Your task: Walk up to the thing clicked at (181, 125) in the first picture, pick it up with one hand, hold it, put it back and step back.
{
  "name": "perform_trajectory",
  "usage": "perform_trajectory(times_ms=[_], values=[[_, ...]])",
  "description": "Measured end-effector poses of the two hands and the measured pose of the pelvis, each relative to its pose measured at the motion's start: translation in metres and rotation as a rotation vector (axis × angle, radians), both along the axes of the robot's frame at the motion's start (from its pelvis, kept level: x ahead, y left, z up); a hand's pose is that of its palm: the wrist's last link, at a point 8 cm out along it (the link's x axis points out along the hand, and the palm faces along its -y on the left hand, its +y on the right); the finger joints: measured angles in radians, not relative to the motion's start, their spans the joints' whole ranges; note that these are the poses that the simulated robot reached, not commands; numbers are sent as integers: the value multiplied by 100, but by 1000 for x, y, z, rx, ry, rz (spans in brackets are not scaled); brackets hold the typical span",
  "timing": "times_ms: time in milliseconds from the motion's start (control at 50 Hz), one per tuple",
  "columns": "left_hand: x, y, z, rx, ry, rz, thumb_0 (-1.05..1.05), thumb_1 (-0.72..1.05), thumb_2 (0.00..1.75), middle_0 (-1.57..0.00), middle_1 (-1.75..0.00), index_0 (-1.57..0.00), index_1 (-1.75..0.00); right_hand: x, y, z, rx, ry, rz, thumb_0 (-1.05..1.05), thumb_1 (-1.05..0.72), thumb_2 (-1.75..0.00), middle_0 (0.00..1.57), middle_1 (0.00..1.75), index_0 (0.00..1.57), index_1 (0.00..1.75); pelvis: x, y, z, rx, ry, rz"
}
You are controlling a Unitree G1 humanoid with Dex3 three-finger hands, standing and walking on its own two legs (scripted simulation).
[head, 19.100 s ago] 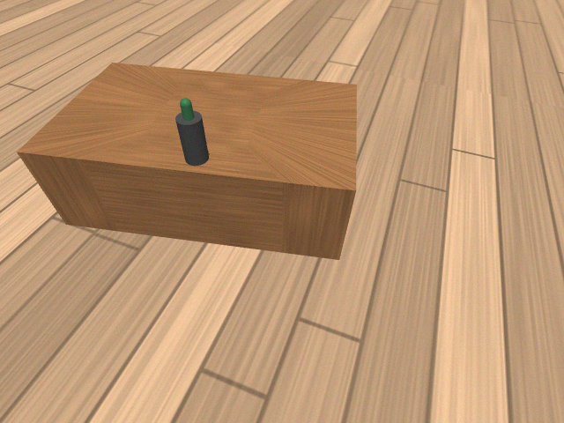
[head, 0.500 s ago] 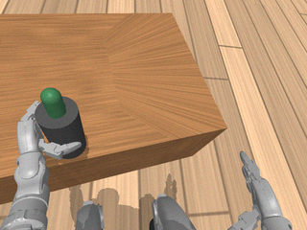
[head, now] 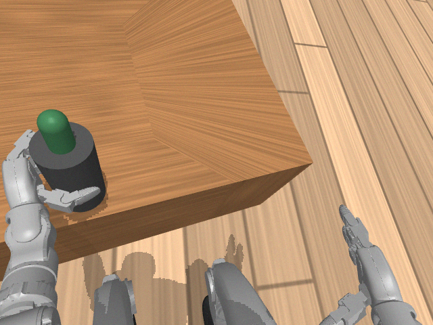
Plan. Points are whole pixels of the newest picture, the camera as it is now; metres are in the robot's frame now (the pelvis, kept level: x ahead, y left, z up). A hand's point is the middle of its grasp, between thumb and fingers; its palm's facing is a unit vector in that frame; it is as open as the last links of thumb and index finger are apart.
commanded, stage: lower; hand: left
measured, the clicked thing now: (69, 161) +0.44 +0.17 -0.02
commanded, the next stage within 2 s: loosen in 0.46 s
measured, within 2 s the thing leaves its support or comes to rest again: rests again in 1.34 s
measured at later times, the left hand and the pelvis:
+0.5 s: hand (68, 184) +0.43 +0.18 -0.09, palm faces +0.15 -0.99 -0.07, open 11.8 cm; pelvis +0.00 +0.00 -0.02, yaw +0 degrees
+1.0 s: hand (64, 165) +0.45 +0.18 -0.07, palm faces +0.18 -0.98 -0.02, open 14.3 cm; pelvis -0.01 +0.00 -0.03, yaw +0 degrees
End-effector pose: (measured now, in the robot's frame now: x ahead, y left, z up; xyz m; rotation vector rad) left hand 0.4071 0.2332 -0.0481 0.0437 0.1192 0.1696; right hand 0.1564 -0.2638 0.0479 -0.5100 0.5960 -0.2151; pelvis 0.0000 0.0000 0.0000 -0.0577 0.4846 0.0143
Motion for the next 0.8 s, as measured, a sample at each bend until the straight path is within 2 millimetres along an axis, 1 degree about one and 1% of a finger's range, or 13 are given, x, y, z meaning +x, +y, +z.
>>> perform_trajectory(times_ms=[140, 280, 440, 600, 680, 720, 800], values=[[-3, -1, -21, 2, 20, -7, -1, -61, 85, -66, -106, -67, -108, 4, 0, 4, -36, -28, 15, -1, 50, -7, 6, 6, 6, 6, -1, 0, -10, -4, 19, -3], [-10, 2, -31, -2, 22, 8, -1, -61, 85, -66, -106, -67, -108, 8, 0, 9, -60, -53, 23, -1, 50, -7, 6, 6, 6, 6, 0, -1, -17, -7, 24, -1], [-13, 1, -37, 1, 25, -1, -1, -61, 85, -66, -106, -67, -108, 10, 5, 7, -51, -74, 38, -1, 50, -7, 6, 6, 6, 6, -1, 1, -21, -9, 28, 2], [-7, -2, -42, 6, 15, -19, -1, -61, 85, -66, -106, -67, -108, 5, 5, 2, -55, -63, 31, -1, 51, -7, 6, 6, 6, 6, -3, 2, -27, -9, 36, -1], [-4, -1, -42, 5, -4, -8, -1, -61, 83, -68, -104, -69, -105, 2, 6, 2, -59, -61, 29, -1, 51, -6, 6, 6, 6, 6, -5, 2, -30, -9, 39, -3], [-2, -1, -41, -9, -22, 5, -2, -61, 80, -71, -101, -72, -102, 2, 5, 3, -62, -63, 27, -1, 51, -6, 6, 6, 6, 6, -5, 2, -31, -9, 38, -3], [2, 1, -29, -20, -77, 18, -2, -60, 70, -76, -94, -75, -92, 1, 4, 3, -65, -67, 26, -1, 51, -6, 6, 5, 6, 6, -6, 1, -31, -10, 37, 0]])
